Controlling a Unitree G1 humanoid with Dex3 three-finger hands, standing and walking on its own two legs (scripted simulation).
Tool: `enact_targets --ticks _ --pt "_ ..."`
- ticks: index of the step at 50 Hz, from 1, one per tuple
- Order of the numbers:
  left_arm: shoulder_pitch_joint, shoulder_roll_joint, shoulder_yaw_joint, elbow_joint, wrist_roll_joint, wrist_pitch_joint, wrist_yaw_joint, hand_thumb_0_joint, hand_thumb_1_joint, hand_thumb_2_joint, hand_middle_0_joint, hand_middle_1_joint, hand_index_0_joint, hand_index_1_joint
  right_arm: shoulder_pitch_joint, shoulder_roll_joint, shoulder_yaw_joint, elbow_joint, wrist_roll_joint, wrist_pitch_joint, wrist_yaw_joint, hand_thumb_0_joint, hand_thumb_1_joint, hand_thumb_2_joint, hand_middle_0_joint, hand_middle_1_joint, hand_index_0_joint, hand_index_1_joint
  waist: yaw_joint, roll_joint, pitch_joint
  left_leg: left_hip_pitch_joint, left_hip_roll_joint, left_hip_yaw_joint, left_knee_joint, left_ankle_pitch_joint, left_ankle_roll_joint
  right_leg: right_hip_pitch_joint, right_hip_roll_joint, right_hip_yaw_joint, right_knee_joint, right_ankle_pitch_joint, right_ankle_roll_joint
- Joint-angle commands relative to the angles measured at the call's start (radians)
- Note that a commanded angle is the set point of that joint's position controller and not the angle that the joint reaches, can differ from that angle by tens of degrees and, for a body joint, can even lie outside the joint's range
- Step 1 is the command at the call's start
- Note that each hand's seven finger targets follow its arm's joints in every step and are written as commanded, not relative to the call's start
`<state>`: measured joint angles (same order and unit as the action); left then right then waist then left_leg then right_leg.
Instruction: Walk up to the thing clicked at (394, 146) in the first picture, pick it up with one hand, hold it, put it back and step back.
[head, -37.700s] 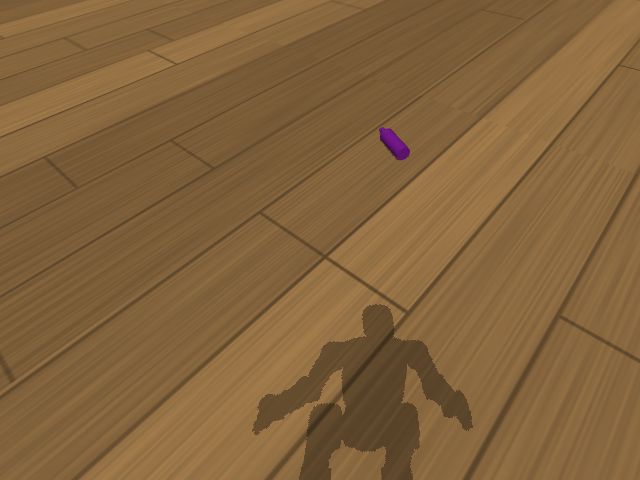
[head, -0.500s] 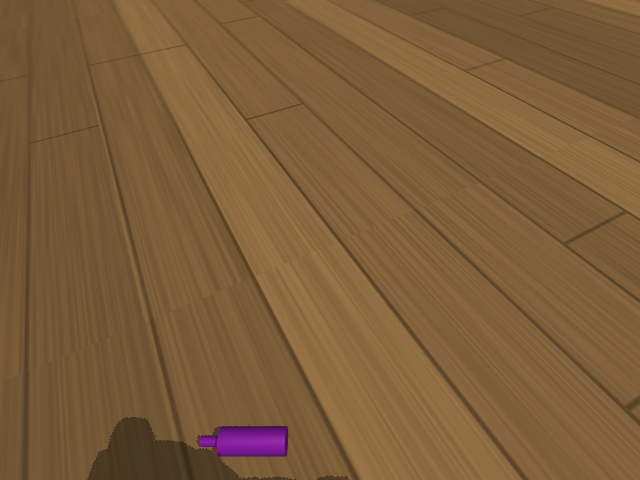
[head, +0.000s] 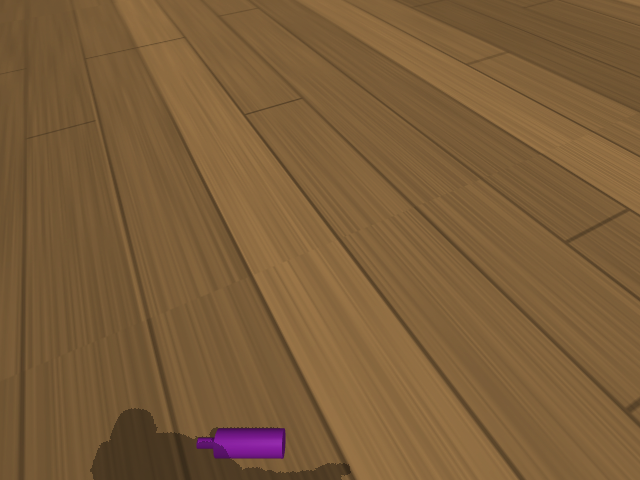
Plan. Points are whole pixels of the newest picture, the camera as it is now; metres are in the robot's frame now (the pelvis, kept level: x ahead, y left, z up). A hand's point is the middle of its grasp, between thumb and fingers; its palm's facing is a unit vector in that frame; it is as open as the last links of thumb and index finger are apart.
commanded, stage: stand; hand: left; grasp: from above
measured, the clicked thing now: (240, 443) +0.37 +0.29 -0.74
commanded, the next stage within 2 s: step back in 0.72 s
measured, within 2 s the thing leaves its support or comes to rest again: neither
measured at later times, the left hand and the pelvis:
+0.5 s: hand out of the picture +0.07 +0.24 -0.16, palm faces +0.01 -0.94 -0.34, open 7.3 cm; pelvis +0.00 +0.00 +0.00, yaw +0 degrees
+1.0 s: hand out of the picture +0.07 +0.29 -0.17, palm faces -0.01 -0.93 -0.38, open 7.4 cm; pelvis -0.05 +0.03 -0.02, yaw +1 degrees
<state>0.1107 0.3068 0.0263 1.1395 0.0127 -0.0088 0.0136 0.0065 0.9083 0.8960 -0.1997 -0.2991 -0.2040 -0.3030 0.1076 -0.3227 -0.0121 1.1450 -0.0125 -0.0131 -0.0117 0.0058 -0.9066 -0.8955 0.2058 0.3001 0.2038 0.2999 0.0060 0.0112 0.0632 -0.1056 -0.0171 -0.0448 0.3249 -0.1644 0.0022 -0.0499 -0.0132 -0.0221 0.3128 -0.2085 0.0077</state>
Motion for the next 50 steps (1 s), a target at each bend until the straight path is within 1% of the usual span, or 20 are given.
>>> enact_targets --ticks 1,3,5,9,13,20,22,30,35,36,37,38,39,40,42,43,45,48,49,50 --pt "-0.024 0.2 0.038 -0.058 0.001 -0.018 0.012 0.0 0.899 0.9 -0.2 -0.3 -0.2 -0.3 -0.029 -0.201 -0.033 -0.059 -0.003 -0.018 -0.015 0.0 -0.9 -0.9 0.2 0.3 0.2 0.3 -0.002 -0.002 -0.093 0.034 0.13 -0.093 -0.018 0.258 0.028 0.008 -0.116 0.084 -0.042 0.212 -0.015" --pt "-0.027 0.204 0.039 -0.062 0.001 -0.019 0.013 0.0 0.899 0.9 -0.2 -0.3 -0.2 -0.3 -0.03 -0.2 -0.033 -0.06 -0.002 -0.019 -0.015 0.0 -0.9 -0.9 0.2 0.3 0.2 0.3 -0.001 -0.017 -0.105 0.043 0.129 -0.089 -0.008 0.296 0.027 0.02 -0.119 0.08 -0.034 0.269 -0.013" --pt "-0.036 0.209 0.041 -0.064 0.0 -0.019 0.013 0.0 0.899 0.9 -0.2 -0.3 -0.2 -0.3 -0.026 -0.199 -0.031 -0.061 -0.002 -0.018 -0.016 0.0 -0.9 -0.9 0.2 0.3 0.2 0.3 -0.006 -0.011 -0.105 0.043 0.13 -0.088 -0.014 0.29 0.025 0.017 -0.118 0.082 -0.035 0.264 -0.014" --pt "-0.039 0.205 0.037 -0.063 0.001 -0.017 0.012 0.0 0.899 0.9 -0.2 -0.3 -0.2 -0.3 -0.037 -0.201 -0.031 -0.061 -0.002 -0.014 -0.014 0.0 -0.9 -0.9 0.2 0.3 0.2 0.3 -0.006 -0.016 -0.055 0.009 0.128 -0.095 -0.039 0.191 0.022 -0.012 -0.113 0.082 -0.057 0.143 -0.014" --pt "-0.042 0.213 0.038 -0.062 0.002 -0.018 0.008 0.0 0.9 0.9 -0.2 -0.3 -0.2 -0.3 -0.036 -0.206 -0.03 -0.061 -0.001 -0.015 -0.011 0.0 -0.9 -0.9 0.2 0.3 0.2 0.3 -0.007 -0.006 -0.044 -0.009 0.126 -0.1 -0.051 0.129 0.022 -0.012 -0.114 0.089 -0.066 0.092 -0.018" --pt "-0.044 0.223 0.036 -0.07 0.001 -0.022 0.005 0.0 0.9 0.9 -0.2 -0.3 -0.2 -0.3 -0.036 -0.208 -0.028 -0.062 0.0 -0.02 -0.009 0.0 -0.9 -0.9 0.2 0.3 0.2 0.3 -0.006 0.003 -0.083 0.017 0.131 -0.1 -0.044 0.171 0.022 0.0 -0.117 0.091 -0.056 0.127 -0.023" --pt "-0.04 0.224 0.035 -0.072 0.0 -0.023 0.006 0.0 0.9 0.9 -0.2 -0.3 -0.2 -0.3 -0.042 -0.21 -0.028 -0.066 0.0 -0.022 -0.01 0.0 -0.9 -0.9 0.2 0.3 0.2 0.3 -0.004 -0.007 -0.097 0.033 0.133 -0.098 -0.033 0.215 0.024 0.001 -0.118 0.087 -0.05 0.171 -0.022" --pt "-0.026 0.225 0.028 -0.066 -0.001 -0.022 0.003 0.0 0.9 0.9 -0.2 -0.3 -0.2 -0.3 -0.03 -0.211 -0.026 -0.058 0.001 -0.016 -0.007 0.0 -0.9 -0.9 0.2 0.3 0.2 0.3 -0.005 -0.015 -0.054 0.008 0.127 -0.098 -0.05 0.13 0.023 -0.025 -0.114 0.09 -0.066 0.096 -0.024" --pt "-0.03 0.234 0.027 -0.077 -0.001 -0.023 0.004 0.0 0.9 0.9 -0.2 -0.3 -0.2 -0.3 -0.029 -0.213 -0.028 -0.061 0.001 -0.019 -0.007 0.0 -0.9 -0.9 0.2 0.3 0.2 0.3 -0.008 -0.013 -0.076 0.016 0.129 -0.094 -0.043 0.178 0.019 -0.008 -0.119 0.093 -0.057 0.145 -0.029" --pt "-0.03 0.315 0.079 -0.085 -0.021 -0.014 0.008 0.0 0.9 0.9 -0.2 -0.3 -0.2 -0.3 -0.064 -0.272 -0.049 -0.095 0.009 0.001 0.0 0.0 -0.9 -0.9 0.2 0.3 0.2 0.3 -0.008 -0.025 0.033 -0.074 0.106 -0.091 0.084 0.338 0.045 -0.076 -0.113 0.1 0.021 0.325 -0.038" --pt "-0.012 0.31 0.083 -0.099 -0.024 -0.009 0.013 0.0 0.9 0.9 -0.2 -0.3 -0.2 -0.3 -0.048 -0.246 -0.048 -0.111 0.017 0.007 -0.001 0.0 -0.9 -0.9 0.2 0.3 0.2 0.3 -0.011 -0.038 0.007 -0.082 0.093 -0.064 0.14 0.365 0.047 -0.061 -0.122 0.095 0.04 0.4 -0.057" --pt "-0.008 0.309 0.084 -0.112 -0.026 -0.006 0.014 0.0 0.9 0.9 -0.2 -0.3 -0.2 -0.3 -0.039 -0.237 -0.049 -0.121 0.021 0.013 0.001 0.0 -0.9 -0.9 0.2 0.3 0.2 0.3 -0.011 -0.047 -0.002 -0.088 0.063 -0.046 0.19 0.319 0.042 -0.067 -0.143 0.114 0.039 0.427 -0.081" --pt "-0.011 0.317 0.089 -0.133 -0.024 -0.004 0.014 0.0 0.9 0.9 -0.2 -0.3 -0.2 -0.3 -0.025 -0.229 -0.051 -0.133 0.023 0.018 0.002 0.0 -0.9 -0.9 0.2 0.3 0.2 0.3 -0.014 -0.07 -0.023 -0.091 0.035 -0.028 0.253 0.265 0.036 -0.078 -0.181 0.153 0.03 0.444 -0.12" --pt "-0.036 0.326 0.096 -0.152 -0.018 0.0 0.016 0.0 0.9 0.9 -0.2 -0.3 -0.2 -0.3 -0.01 -0.226 -0.057 -0.143 0.022 0.026 0.002 0.0 -0.9 -0.9 0.2 0.3 0.2 0.3 -0.024 -0.105 -0.04 -0.107 0.005 -0.006 0.33 0.152 0.029 -0.091 -0.228 0.182 0.02 0.453 -0.164" --pt "-0.094 0.332 0.101 -0.206 0.002 0.005 0.018 0.0 0.9 0.9 -0.2 -0.3 -0.2 -0.3 0.025 -0.24 -0.077 -0.168 0.012 0.047 0.007 0.0 -0.9 -0.9 0.2 0.3 0.2 0.3 -0.029 -0.188 -0.062 -0.15 -0.04 -0.013 0.562 -0.31 0.039 -0.154 -0.349 0.274 0.004 0.433 -0.262" --pt "-0.112 0.338 0.106 -0.232 0.014 0.007 0.017 0.0 0.9 0.9 -0.2 -0.3 -0.2 -0.3 0.065 -0.246 -0.081 -0.177 0.009 0.056 0.01 0.0 -0.9 -0.9 0.2 0.3 0.2 0.3 -0.04 -0.189 -0.065 -0.15 -0.018 -0.05 0.634 -0.363 0.045 -0.2 -0.381 0.281 0.02 0.427 -0.283" --pt "-0.167 0.33 0.104 -0.271 0.017 0.01 0.016 0.0 0.9 0.9 -0.2 -0.3 -0.2 -0.3 0.108 -0.235 -0.083 -0.195 0.015 0.061 0.017 0.0 -0.9 -0.9 0.2 0.3 0.2 0.3 -0.065 -0.193 -0.061 -0.161 0.001 -0.065 0.621 -0.359 0.055 -0.22 -0.345 0.22 0.074 0.423 -0.255" --pt "-0.113 0.302 0.092 -0.284 0.021 0.02 0.015 0.0 0.9 0.9 -0.2 -0.3 -0.2 -0.3 0.068 -0.229 -0.086 -0.229 0.013 0.05 0.017 0.0 -0.9 -0.9 0.2 0.3 0.2 0.3 -0.018 -0.155 -0.088 -0.211 -0.004 -0.008 0.412 -0.253 0.035 -0.098 -0.255 0.163 0.187 0.444 -0.2" --pt "-0.111 0.305 0.091 -0.295 0.014 0.026 0.016 0.0 0.9 0.9 -0.2 -0.3 -0.2 -0.3 0.099 -0.218 -0.084 -0.231 0.006 0.043 0.013 0.0 -0.9 -0.9 0.2 0.3 0.2 0.3 -0.032 -0.157 -0.1 -0.21 0.012 -0.001 0.247 -0.162 0.035 -0.05 -0.239 0.153 0.247 0.433 -0.164" --pt "-0.114 0.303 0.088 -0.301 0.003 0.037 0.013 0.0 0.9 0.9 -0.2 -0.3 -0.2 -0.3 0.111 -0.219 -0.088 -0.223 -0.003 0.034 0.009 0.0 -0.9 -0.9 0.2 0.3 0.2 0.3 -0.043 -0.108 -0.093 -0.156 0.01 0.027 0.097 0.026 0.028 -0.074 -0.202 0.118 0.309 0.399 -0.138"
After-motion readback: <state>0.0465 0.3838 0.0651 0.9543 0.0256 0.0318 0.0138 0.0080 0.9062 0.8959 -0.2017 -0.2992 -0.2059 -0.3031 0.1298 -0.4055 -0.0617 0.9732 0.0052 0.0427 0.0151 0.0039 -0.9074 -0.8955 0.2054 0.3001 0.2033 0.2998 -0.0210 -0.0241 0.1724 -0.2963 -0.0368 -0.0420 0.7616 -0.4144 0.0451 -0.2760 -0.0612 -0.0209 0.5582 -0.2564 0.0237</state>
